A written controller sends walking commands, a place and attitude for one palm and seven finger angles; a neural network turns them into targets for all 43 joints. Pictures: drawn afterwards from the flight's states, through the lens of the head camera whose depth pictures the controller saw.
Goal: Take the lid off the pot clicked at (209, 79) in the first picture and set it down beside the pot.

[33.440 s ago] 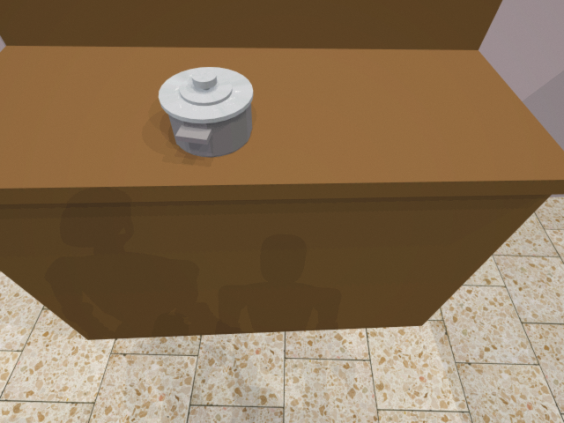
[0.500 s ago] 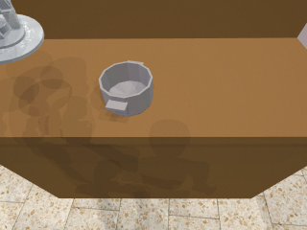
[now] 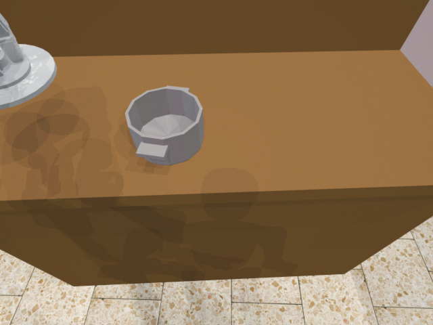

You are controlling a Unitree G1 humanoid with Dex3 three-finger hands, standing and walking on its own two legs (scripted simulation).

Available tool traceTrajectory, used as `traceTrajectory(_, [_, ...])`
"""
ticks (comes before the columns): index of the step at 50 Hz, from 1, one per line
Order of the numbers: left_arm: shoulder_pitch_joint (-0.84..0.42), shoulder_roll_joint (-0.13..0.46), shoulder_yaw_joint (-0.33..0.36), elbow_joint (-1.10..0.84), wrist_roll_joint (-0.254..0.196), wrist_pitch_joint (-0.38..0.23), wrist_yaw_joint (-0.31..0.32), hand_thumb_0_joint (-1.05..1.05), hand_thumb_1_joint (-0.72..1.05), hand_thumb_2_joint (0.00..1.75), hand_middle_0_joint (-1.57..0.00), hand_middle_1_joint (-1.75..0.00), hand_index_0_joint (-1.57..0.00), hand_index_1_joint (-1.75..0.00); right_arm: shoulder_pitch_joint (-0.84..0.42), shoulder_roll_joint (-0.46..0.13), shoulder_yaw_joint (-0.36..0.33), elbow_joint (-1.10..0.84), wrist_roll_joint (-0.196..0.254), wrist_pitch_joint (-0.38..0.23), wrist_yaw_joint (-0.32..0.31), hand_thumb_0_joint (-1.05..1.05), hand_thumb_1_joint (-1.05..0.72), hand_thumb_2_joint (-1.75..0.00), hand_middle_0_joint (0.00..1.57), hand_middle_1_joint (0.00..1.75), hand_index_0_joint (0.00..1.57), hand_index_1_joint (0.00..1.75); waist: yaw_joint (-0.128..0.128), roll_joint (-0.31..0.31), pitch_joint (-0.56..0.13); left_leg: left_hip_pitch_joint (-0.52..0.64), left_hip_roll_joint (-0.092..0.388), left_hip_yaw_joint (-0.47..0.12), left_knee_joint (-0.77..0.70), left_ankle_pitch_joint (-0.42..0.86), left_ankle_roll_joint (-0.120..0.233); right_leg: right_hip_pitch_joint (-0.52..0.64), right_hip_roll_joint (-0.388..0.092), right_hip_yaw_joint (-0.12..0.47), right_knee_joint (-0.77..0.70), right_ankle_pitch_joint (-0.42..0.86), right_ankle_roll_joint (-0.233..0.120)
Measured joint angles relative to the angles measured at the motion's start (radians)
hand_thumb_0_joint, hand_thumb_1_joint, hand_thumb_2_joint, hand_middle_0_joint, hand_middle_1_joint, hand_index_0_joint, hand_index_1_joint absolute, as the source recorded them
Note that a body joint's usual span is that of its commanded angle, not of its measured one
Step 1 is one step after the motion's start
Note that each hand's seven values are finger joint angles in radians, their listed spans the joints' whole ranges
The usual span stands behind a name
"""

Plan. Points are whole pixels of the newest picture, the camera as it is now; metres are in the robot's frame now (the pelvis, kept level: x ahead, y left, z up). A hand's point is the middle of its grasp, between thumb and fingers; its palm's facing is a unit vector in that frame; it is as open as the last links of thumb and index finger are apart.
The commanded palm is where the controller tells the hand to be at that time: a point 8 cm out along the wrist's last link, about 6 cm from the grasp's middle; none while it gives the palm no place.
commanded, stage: lower the lid onto the table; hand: left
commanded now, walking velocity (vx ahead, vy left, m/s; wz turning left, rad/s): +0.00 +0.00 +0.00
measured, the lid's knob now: out of the picture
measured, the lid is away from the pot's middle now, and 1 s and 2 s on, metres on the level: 0.25 0.23 0.24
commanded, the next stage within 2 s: none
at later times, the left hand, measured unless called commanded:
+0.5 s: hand (6, 76) +0.46 +0.30 +0.23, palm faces -0.29 -0.12 -0.95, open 6.6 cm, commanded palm +0.46 +0.30 +0.30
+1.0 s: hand (19, 97) +0.46 +0.30 +0.19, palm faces -0.37 -0.13 -0.92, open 6.6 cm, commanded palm +0.46 +0.31 +0.26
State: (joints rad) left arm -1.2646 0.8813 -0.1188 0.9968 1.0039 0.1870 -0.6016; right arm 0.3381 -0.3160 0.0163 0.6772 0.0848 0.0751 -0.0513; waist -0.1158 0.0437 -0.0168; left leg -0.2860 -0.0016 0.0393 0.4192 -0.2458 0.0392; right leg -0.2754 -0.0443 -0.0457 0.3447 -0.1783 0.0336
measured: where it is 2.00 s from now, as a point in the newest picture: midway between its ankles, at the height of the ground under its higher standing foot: outside the picture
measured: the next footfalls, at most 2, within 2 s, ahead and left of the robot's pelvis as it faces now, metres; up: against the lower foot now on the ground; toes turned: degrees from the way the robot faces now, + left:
none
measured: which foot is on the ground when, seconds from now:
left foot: down 0.00-1.00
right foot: down 0.00-1.00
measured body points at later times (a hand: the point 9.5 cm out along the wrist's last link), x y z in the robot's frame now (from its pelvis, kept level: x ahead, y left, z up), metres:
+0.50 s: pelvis +0.00 +0.00 +0.00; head +0.05 -0.01 +0.45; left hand +0.47 +0.30 +0.28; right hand +0.05 -0.28 -0.12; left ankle -0.03 +0.09 -0.74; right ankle -0.01 -0.15 -0.74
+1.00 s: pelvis +0.00 +0.00 +0.00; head +0.05 +0.00 +0.45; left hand +0.47 +0.30 +0.24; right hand +0.04 -0.28 -0.12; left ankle -0.03 +0.09 -0.74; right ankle -0.01 -0.15 -0.74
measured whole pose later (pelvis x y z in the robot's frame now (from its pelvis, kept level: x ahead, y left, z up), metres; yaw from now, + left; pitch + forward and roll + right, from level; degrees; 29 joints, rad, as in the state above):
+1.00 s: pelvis +0.00 +0.00 +0.00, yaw +0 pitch +7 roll -1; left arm -1.14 0.82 -0.10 1.04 0.97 0.08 -0.56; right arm 0.33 -0.31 0.01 0.68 0.08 0.08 -0.05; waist -0.12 0.04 -0.02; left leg -0.30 0.00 0.03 0.44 -0.26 0.04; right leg -0.29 -0.04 -0.05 0.36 -0.19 0.03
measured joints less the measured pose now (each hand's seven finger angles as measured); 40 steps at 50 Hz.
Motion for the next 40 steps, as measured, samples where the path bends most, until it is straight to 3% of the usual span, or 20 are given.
traceTrajectory(13, [0.045, -0.027, 0.016, -0.004, -0.016, -0.036, 0.009, 0.07, 0.37, 0.71, -0.67, -0.89, -0.75, -0.91, -0.019, 0.007, 0.004, -0.001, -0.002, -0.008, -0.006, 0.0, -0.91, -0.89, 0.2, 0.3, 0.2, 0.3, 0.0, -0.002, 0.004, -0.004, 0.001, -0.002, 0.011, -0.005, 0.001, -0.001, 0.001, -0.001, 0.005, -0.002, 0.001])
traceTrajectory(18, [0.033, -0.035, -0.007, 0.038, -0.016, -0.04, 0.007, 0.06, 0.37, 0.71, -0.66, -0.89, -0.75, -0.91, -0.027, 0.011, 0.005, -0.002, 0.0, -0.006, -0.001, 0.0, -0.91, -0.89, 0.2, 0.3, 0.2, 0.3, 0.0, -0.003, 0.002, -0.007, 0.001, -0.002, 0.013, -0.008, 0.001, -0.004, 0.001, -0.001, 0.008, -0.005, 0.001])
traceTrajectory(26, [0.08, -0.046, 0.025, -0.004, -0.03, -0.058, 0.021, 0.07, 0.37, 0.7, -0.66, -0.89, -0.75, -0.91, -0.023, 0.008, -0.001, -0.006, -0.003, 0.0, 0.008, 0.0, -0.91, -0.89, 0.2, 0.3, 0.2, 0.3, 0.001, 0.004, -0.006, -0.005, -0.002, -0.003, 0.014, -0.011, 0.002, -0.003, -0.002, -0.001, 0.01, -0.009, 0.003])
traceTrajectory(34, [0.11, -0.073, -0.003, -0.029, -0.039, -0.052, 0.022, 0.07, 0.37, 0.7, -0.66, -0.9, -0.75, -0.91, -0.026, 0.007, -0.005, -0.009, -0.004, 0.01, 0.012, 0.0, -0.91, -0.89, 0.2, 0.3, 0.2, 0.3, 0.006, 0.003, -0.001, -0.008, -0.004, -0.007, 0.017, -0.009, 0.003, -0.004, -0.003, -0.005, 0.013, -0.01, 0.001])
traceTrajectory(40, [0.118, -0.079, 0.025, -0.003, -0.042, -0.084, 0.032, 0.07, 0.37, 0.7, -0.66, -0.89, -0.75, -0.91, -0.033, 0.008, 0.0, -0.008, -0.007, 0.006, 0.008, 0.0, -0.91, -0.89, 0.2, 0.3, 0.2, 0.3, -0.001, -0.002, 0.002, -0.01, -0.002, -0.006, 0.018, -0.008, 0.002, -0.006, -0.002, -0.003, 0.014, -0.008, 0.002])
